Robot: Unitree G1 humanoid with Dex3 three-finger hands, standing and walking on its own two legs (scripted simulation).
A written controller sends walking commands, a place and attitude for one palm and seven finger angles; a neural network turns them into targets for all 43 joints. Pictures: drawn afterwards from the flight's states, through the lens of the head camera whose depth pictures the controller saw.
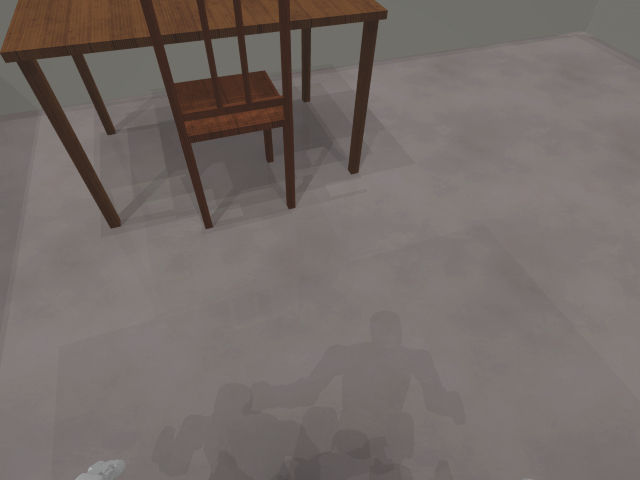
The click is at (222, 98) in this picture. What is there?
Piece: chair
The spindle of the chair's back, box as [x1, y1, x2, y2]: [197, 0, 222, 107]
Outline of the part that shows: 197,0 217,107 222,107 203,0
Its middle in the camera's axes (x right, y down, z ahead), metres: -0.34 -0.55 +1.16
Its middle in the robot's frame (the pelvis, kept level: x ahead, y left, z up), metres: +1.22 +0.40 -0.06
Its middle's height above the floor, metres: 0.71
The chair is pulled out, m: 0.00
